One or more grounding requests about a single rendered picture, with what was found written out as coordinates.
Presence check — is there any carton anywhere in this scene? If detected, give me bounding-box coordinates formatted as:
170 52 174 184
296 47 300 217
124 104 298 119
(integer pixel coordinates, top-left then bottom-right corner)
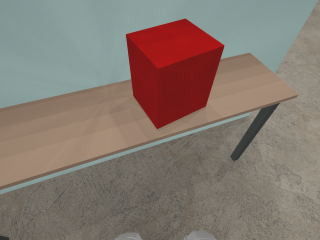
126 18 224 129

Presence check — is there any table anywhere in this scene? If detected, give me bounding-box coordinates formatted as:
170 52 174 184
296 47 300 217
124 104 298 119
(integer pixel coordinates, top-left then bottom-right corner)
0 53 299 240

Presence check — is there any right robot thigh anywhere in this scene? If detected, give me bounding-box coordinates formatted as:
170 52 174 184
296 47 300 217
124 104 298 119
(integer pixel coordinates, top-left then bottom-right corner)
183 230 216 240

